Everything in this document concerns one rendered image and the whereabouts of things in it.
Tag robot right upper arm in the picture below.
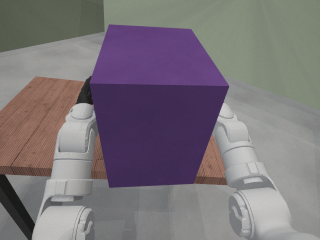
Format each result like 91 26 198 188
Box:
228 187 320 240

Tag table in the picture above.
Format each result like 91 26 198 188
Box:
0 76 227 240

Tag left robot forearm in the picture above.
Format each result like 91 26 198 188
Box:
31 103 99 240

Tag right robot forearm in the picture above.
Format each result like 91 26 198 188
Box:
212 103 292 225

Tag left robot hand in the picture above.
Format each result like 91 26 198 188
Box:
76 76 93 105

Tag robot left upper arm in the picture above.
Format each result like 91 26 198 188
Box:
33 205 95 240

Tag carton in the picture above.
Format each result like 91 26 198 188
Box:
89 24 229 188

